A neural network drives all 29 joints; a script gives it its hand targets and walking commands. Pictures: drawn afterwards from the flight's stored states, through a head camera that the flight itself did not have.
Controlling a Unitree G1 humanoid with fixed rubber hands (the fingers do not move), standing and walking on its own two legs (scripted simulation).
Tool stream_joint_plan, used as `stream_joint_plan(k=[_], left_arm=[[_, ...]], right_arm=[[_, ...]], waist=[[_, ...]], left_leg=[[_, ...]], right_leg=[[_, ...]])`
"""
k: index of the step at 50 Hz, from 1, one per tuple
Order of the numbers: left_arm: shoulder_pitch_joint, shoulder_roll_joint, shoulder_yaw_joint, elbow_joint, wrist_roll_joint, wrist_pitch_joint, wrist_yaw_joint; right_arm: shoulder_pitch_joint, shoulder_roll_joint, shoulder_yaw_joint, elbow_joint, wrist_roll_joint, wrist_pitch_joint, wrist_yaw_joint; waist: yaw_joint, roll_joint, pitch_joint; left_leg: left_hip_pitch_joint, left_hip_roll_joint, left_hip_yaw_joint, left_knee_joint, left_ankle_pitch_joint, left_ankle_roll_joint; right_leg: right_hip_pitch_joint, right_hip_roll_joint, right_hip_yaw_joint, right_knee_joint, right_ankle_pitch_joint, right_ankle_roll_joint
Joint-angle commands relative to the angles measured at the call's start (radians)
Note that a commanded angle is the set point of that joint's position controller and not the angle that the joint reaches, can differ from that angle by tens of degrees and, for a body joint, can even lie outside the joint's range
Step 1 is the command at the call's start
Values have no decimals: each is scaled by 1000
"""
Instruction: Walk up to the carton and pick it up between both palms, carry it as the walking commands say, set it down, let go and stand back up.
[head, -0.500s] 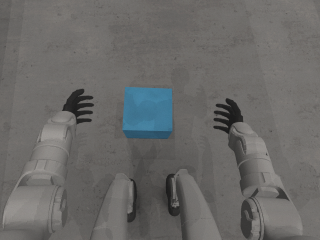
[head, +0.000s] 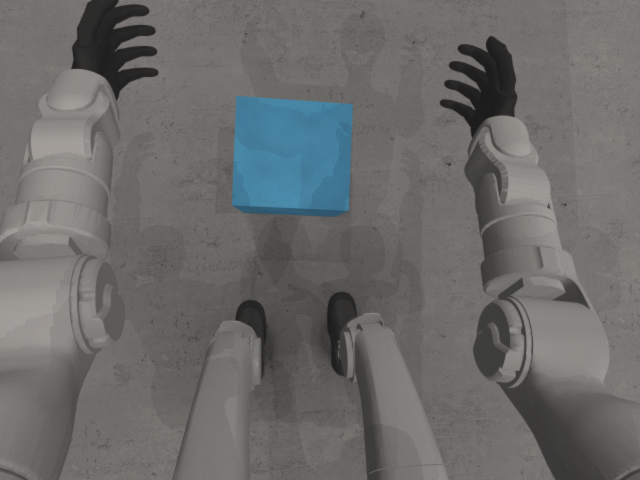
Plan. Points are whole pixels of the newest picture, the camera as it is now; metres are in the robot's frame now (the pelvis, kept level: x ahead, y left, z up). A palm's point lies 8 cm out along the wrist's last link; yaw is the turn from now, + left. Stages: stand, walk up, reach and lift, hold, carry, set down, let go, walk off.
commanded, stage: reach and lift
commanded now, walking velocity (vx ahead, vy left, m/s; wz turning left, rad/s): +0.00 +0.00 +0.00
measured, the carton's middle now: (292, 164) +0.52 +0.00 -0.55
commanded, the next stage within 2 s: none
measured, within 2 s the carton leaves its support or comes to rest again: neither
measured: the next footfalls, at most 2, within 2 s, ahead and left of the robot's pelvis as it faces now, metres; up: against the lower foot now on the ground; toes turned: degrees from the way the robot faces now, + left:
none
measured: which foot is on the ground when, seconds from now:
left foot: down 0.00-1.00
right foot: down 0.00-1.00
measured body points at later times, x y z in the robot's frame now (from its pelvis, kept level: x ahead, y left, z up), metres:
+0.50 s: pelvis -0.01 +0.01 -0.08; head +0.32 +0.01 +0.23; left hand +0.55 +0.20 -0.20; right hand +0.51 -0.21 -0.20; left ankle +0.06 +0.11 -0.62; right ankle +0.07 -0.12 -0.62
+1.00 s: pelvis -0.03 +0.01 -0.22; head +0.32 +0.02 +0.06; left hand +0.54 +0.20 -0.36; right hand +0.50 -0.21 -0.36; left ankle +0.06 +0.11 -0.62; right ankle +0.07 -0.12 -0.62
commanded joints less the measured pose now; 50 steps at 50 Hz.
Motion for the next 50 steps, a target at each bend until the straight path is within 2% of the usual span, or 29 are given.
stream_joint_plan(k=[1,4,7,12,15,19,23,28,32,41,50], left_arm=[[-233,105,40,-100,26,-30,-3],[-220,101,73,-147,58,-35,-4],[-227,87,90,-191,78,-35,-5],[-220,54,86,-161,83,-34,-6],[-249,41,71,-115,72,-36,-1],[-280,67,55,-77,53,-31,18],[-309,96,29,-84,30,-25,42],[-357,127,-18,-161,-14,-11,70],[-398,142,-52,-182,-47,3,86],[-454,156,-88,-78,-89,-2,98],[-512,177,-122,-4,-124,-38,116]], right_arm=[[-199,-90,-34,-94,-23,-33,15],[-169,-94,-62,-119,-50,-45,27],[-167,-92,-81,-153,-69,-55,37],[-170,-81,-96,-126,-83,-63,50],[-215,-80,-99,-81,-79,-66,53],[-268,-100,-89,-40,-62,-59,44],[-293,-123,-69,-23,-39,-53,28],[-324,-165,-40,-72,-3,-45,6],[-362,-186,-17,-85,32,-36,-6],[-424,-196,23,4,83,-39,-24],[-492,-220,55,83,108,-77,-38]], waist=[[0,80,-1058],[-3,86,-1095],[-1,91,-1086],[-3,75,-977],[-4,62,-910],[2,55,-932],[-1,67,-1017],[-11,91,-1149],[-11,106,-1156],[-9,100,-1035],[-2,83,-968]], left_leg=[[552,-38,-2,-49,483,-11],[591,-35,-9,-44,555,-18],[606,-32,-13,-40,566,-24],[488,-34,-10,-5,446,-25],[355,-37,-6,60,328,-28],[252,-47,7,167,222,-35],[218,-55,20,273,208,-42],[232,-60,25,397,241,-50],[198,-56,26,476,211,-50],[28,-43,24,616,94,-39],[-41,-25,12,746,68,-36]], right_leg=[[562,50,-5,-24,466,47],[550,49,-10,-26,514,47],[510,48,-19,-28,504,47],[393,48,-30,12,410,47],[288,49,-35,85,321,49],[210,56,-47,201,231,56],[169,65,-60,307,213,59],[137,70,-72,425,226,56],[78,68,-74,504,184,53],[-45,51,-67,650,93,53],[-109,42,-61,783,66,50]])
